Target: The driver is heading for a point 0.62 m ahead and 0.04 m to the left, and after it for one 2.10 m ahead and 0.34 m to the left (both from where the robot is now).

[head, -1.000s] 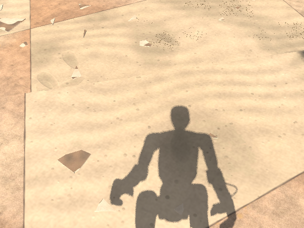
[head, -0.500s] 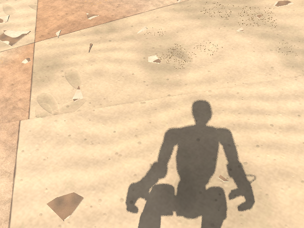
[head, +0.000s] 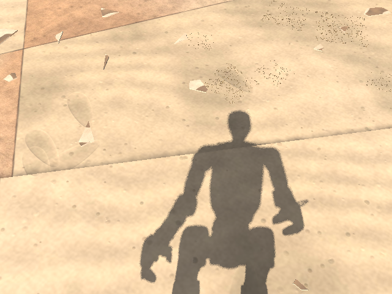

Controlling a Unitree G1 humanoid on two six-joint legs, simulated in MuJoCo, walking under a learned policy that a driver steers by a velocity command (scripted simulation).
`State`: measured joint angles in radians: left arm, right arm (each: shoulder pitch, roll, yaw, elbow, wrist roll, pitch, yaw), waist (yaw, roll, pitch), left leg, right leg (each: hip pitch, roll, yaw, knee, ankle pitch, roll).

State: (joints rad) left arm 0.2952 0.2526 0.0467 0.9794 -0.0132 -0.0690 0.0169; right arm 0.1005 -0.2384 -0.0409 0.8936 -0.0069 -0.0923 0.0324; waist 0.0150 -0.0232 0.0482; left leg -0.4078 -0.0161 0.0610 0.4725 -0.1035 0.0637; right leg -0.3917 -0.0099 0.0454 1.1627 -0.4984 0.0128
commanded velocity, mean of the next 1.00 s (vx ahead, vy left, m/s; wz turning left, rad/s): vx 0.05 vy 0.00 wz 0.00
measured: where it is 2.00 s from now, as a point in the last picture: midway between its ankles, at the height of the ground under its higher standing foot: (214, 292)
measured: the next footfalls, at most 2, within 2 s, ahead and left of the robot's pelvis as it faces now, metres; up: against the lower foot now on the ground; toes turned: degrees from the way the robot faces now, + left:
right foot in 0.26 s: +0.13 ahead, -0.15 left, +0.00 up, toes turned +0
right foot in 1.34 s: +0.19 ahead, -0.17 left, +0.00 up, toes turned -3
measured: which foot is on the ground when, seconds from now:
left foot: down 0.00-1.00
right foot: up 0.00-0.24, down 0.26-1.00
